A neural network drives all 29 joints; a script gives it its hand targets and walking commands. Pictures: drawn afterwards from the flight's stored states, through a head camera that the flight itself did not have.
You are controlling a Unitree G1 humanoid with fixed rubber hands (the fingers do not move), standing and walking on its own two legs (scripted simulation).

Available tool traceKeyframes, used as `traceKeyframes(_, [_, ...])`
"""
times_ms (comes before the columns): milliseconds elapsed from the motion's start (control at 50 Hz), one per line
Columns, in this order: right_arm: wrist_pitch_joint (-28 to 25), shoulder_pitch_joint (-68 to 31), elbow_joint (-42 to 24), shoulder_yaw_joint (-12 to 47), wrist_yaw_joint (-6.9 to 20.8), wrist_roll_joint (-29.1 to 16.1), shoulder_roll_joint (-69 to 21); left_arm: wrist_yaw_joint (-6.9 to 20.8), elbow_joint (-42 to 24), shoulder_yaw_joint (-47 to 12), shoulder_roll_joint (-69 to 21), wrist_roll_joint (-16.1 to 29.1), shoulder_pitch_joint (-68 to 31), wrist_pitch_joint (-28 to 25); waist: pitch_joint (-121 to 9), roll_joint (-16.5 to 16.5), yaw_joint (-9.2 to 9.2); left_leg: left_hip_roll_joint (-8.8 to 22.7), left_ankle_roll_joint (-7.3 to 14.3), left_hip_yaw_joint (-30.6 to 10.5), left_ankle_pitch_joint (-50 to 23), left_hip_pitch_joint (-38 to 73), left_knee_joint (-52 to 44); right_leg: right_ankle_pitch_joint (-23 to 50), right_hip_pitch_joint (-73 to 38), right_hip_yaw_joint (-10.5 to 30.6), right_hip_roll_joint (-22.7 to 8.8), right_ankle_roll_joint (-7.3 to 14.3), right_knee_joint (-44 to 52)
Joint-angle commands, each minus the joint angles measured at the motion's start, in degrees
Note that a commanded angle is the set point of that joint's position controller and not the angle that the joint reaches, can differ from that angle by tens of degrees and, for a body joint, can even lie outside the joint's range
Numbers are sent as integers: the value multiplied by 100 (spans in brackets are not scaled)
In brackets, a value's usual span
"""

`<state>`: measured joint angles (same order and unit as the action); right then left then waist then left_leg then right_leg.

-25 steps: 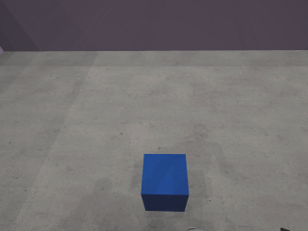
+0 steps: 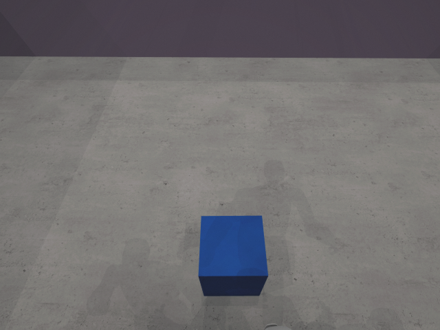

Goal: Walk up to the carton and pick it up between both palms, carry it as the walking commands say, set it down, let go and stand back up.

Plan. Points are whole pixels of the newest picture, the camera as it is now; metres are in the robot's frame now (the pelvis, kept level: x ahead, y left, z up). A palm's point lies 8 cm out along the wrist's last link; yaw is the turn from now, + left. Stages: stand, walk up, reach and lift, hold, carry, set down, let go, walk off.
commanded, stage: walk up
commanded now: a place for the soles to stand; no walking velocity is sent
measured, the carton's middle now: (231, 257) +0.46 -0.02 -0.60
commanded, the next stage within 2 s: none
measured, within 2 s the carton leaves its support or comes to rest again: neither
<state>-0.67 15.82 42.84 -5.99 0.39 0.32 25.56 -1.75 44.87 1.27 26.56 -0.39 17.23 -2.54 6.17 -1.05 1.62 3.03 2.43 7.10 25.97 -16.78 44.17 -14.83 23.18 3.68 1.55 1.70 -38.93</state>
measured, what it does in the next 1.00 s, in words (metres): stands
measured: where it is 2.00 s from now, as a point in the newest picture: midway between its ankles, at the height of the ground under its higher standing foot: outside the picture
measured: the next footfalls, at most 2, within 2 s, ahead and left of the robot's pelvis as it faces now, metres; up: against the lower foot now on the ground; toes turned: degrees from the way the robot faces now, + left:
none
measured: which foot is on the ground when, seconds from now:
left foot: down 0.00-1.00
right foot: down 0.00-1.00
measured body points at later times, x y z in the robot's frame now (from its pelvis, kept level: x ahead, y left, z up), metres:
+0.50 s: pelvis +0.01 +0.00 -0.01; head +0.06 +0.01 +0.44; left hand +0.11 +0.33 -0.11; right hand +0.11 -0.34 -0.09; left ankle +0.01 +0.11 -0.71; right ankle +0.03 -0.15 -0.71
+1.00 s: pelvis +0.00 -0.02 -0.01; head +0.02 -0.02 +0.44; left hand +0.11 +0.32 -0.10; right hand +0.11 -0.36 -0.10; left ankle +0.01 +0.11 -0.71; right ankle +0.03 -0.15 -0.71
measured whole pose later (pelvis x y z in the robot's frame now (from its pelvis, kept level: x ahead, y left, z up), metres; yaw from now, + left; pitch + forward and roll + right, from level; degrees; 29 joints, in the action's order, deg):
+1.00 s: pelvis +0.00 -0.02 -0.01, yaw -2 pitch -2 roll +0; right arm 0.7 10.6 43.2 -6.0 0.6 0.3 24.5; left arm -1.9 45.1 1.3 26.6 -0.4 15.5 -2.5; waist 5.6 -0.3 1.4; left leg 3.9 1.2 5.5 24.5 -20.4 47.0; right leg -21.6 22.7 4.6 1.2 -0.5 -46.5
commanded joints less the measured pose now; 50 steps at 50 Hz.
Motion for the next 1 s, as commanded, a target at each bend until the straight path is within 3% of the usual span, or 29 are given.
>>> traceKeyframes(0, [72, -265, -634, -106, -88, 31, 703, -183, -214, 418, 1476, -85, 599, -208, -1182, 832, -288, 20, -90, -1077, 1230, -1392, 1377, 3031, -1973, 3067, -1802, 1627, 867])
traceKeyframes(40, [67, -267, -487, -140, -77, 31, 763, -193, -306, 377, 1337, -146, 43, -133, -542, 834, -183, 96, -63, -1042, 1431, -982, 767, 2071, -771, 2369, -1498, 1438, 841])
traceKeyframes(80, [-19, 255, -171, -195, -28, 43, 740, -141, -421, 331, 1255, -118, -335, -40, -740, 889, 150, -183, -28, -498, -33, 133, -851, 2108, -248, 1466, -942, 1006, 324])
traceKeyframes(100, [-45, 491, -11, -266, -59, 108, 886, -110, -453, 280, 1062, -71, -373, 10, -871, 559, 258, 66, 112, -857, -640, 752, -1337, 1817, 304, 1109, -664, 672, -125])
traceKeyframes(120, [-90, 391, -79, -328, -98, 236, 1240, -78, -510, 214, 704, -14, -363, 37, -926, -479, 246, 1146, 484, -2202, -737, 895, -2058, 925, 797, 555, -89, 234, -1095])
traceKeyframes(140, [-120, -78, -214, -332, -84, 243, 1481, -98, -470, 254, 787, -60, -372, 76, -493, -701, 29, 1959, 796, -2717, -904, 620, -2372, -963, 1021, 113, 197, 51, -1299])
traceKeyframes(160, [-121, -470, -330, -317, -68, 176, 1502, -118, -327, 356, 1126, -121, -247, 107, -358, -529, -59, 2146, 1019, -2584, -890, 187, -2153, -1847, 831, 61, -81, 25, -1822])
traceKeyframes(180, [-140, -523, -307, -281, -70, 120, 1352, -89, -248, 379, 1135, -69, -155, 118, -159, -390, -128, 2119, 1189, -2275, -1139, -330, -2053, -1900, 583, -34, -175, 30, -2004])
traceKeyframes(200, [-144, -641, -327, -262, -74, 116, 1265, -49, -236, 371, 1011, -13, -57, 108, 50, -465, -228, 1945, 1125, -1925, -1296, -552, -1949, -1788, 450, -127, -111, 99, -1852])
traceKeyframes(260, [-96, -737, -310, -235, -52, 120, 1160, 6, -140, 350, 899, -26, 246, 0, -69, -554, -293, 1111, 520, -870, -1978, -262, -1230, -241, -167, -351, -28, 159, -346])
traceKeyframes(300, [-31, -483, -336, -224, -32, 82, 1082, -29, -178, 375, 1059, -93, 221, -78, -684, -313, -143, 864, 268, -605, -2626, 248, -464, 1481, -441, 47, -91, 267, -126])
traceKeyframes(340, [-3, -365, -424, -230, -43, 16, 932, -91, -187, 416, 1350, -95, 228, -156, -1214, 203, -54, 538, 108, -392, -2298, 71, 350, 2533, -771, 1153, -643, 585, -158])
traceKeyframes(380, [70, -454, -453, -175, -43, 12, 742, -112, -206, 428, 1547, -95, 114, -170, -1220, 677, -86, 91, 34, -706, -428, -293, 498, 2017, -570, 2258, -1248, 1150, 238])
traceKeyframes(400, [75, -503, -429, -173, -49, 18, 739, -122, -207, 409, 1532, -105, -39, -150, -993, 695, -54, 9, -8, -773, -164, -292, 355, 1824, -360, 2360, -1277, 1234, 340])
traceKeyframes(440, [-12, -365, -272, -222, -60, 69, 905, -136, -299, 334, 1315, -106, -354, -95, -953, 449, 76, 247, 76, -915, -1096, 276, -335, 2014, 74, 1668, -917, 871, -28])
traceKeyframes(480, [-88, -316, -157, -292, -67, 144, 1237, -120, -329, 291, 1019, -57, -442, -49, -875, -209, 89, 1070, 510, -1465, -1478, 722, -1226, 1421, 601, 366, -167, 252, -979])
traceKeyframes(500, [-97, -329, -156, -299, -59, 139, 1338, -133, -288, 300, 1012, -67, -336, -20, -817, -342, 33, 1488, 819, -1634, -1747, 598, -1420, 829, 457, -62, -125, 89, -1228])
traceKeyframes(520, [-90, -462, -174, -279, -52, 122, 1299, -133, -233, 319, 1038, -64, -198, -17, -750, -362, -45, 1577, 920, -1530, -2015, 475, -1339, 396, 312, -176, -191, 66, -1141])
traceKeyframes(580, [-1, -905, -294, -236, -53, 94, 1118, -83, -63, 388, 1128, -88, 133, -70, -470, -160, -232, 1025, 474, -902, -828, -465, -863, 852, -280, 247, -216, 338, -448])
traceKeyframes(620, [70, -916, -319, -198, -29, 91, 932, -70, -71, 409, 1268, -130, 36, -123, -400, 353, -120, 415, 168, -594, -157, -479, -190, 643, 61, 1378, -615, 628, 190])
traceKeyframes(660, [114, -775, -276, -166, -13, 72, 793, -92, -133, 402, 1513, -157, -132, -142, -503, 884, -34, -54, 44, -751, 571, -354, 217, -165, 341, 2586, -1120, 1040, 896])
traceKeyframes(720, [65, -576, -128, -194, 0, 138, 852, -99, -195, 336, 1362, -168, -494, -94, -346, 719, 89, -35, 81, -848, 375, 13, -378, -255, 708, 2284, -971, 848, 803])
traceKeyframes(780, [-49, -526, -61, -241, -9, 164, 1200, -55, -229, 298, 1052, -105, -553, -60, -422, -93, 61, 1012, 508, -1571, 306, 289, -1624, 128, 810, 578, -155, 247, -410])
traceKeyframes(820, [-52, -807, -102, -230, 0, 168, 1281, -60, -90, 351, 1070, -111, -138, -35, -508, -282, -178, 1468, 813, -1640, 55, -110, -1759, -337, 133, -27, -72, 145, -829])
traceKeyframes(860, [-21, -1002, -162, -212, 0, 150, 1184, -44, -33, 373, 1073, -112, 109, -83, -529, -197, -277, 1218, 595, -1217, -240, -388, -1276, 78, -232, 210, -119, 277, -384])
traceKeyframes(880, [9, -1015, -219, -203, 2, 128, 1080, -40, -35, 387, 1142, -127, 118, -117, -519, 11, -239, 906, 397, -912, -156, -454, -839, 306, -227, 625, -251, 378, -25])
traceKeyframes(900, [44, -980, -246, -185, 4, 108, 977, -40, -62, 403, 1244, -155, 10, -153, -463, 413, -132, 511, 207, -638, 2, -474, -343, 294, -42, 1323, -523, 522, 349])
traceKeyframes(940, [91, -890, -237, -167, 1, 84, 845, -63, -148, 437, 1538, -163, -170, -172, -485, 835, -58, -59, 31, -731, 425, -545, 228, -10, 133, 2695, -1117, 971, 914])
traceKeyframes(980, [75, -739, -143, -172, 4, 110, 852, -86, -183, 383, 1492, -167, -394, -135, -367, 796, 10, -104, 52, -799, 476, -305, -116, -68, 369, 2610, -1089, 1000, 895])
